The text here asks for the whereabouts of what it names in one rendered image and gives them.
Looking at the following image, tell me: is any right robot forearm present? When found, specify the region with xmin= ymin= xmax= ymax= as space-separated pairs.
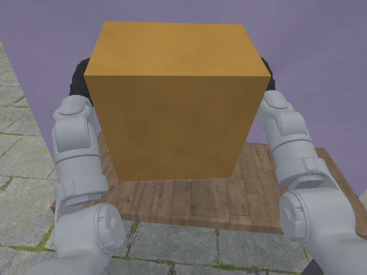
xmin=255 ymin=90 xmax=356 ymax=230

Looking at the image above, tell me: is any left robot upper arm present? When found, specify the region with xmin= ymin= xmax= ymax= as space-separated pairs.
xmin=24 ymin=203 xmax=126 ymax=275

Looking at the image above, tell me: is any left robot forearm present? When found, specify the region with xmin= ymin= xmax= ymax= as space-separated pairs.
xmin=52 ymin=95 xmax=109 ymax=254

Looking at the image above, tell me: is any robot left hand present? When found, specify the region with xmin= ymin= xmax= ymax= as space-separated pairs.
xmin=69 ymin=58 xmax=93 ymax=107

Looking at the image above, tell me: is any robot right hand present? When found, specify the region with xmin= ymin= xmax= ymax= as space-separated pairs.
xmin=261 ymin=57 xmax=275 ymax=91

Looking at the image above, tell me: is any table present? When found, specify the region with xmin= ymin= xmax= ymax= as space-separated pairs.
xmin=50 ymin=132 xmax=367 ymax=275

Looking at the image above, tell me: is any right robot upper arm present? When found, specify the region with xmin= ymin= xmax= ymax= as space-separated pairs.
xmin=279 ymin=187 xmax=367 ymax=275

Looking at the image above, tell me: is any carton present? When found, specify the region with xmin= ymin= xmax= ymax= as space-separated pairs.
xmin=83 ymin=21 xmax=271 ymax=182

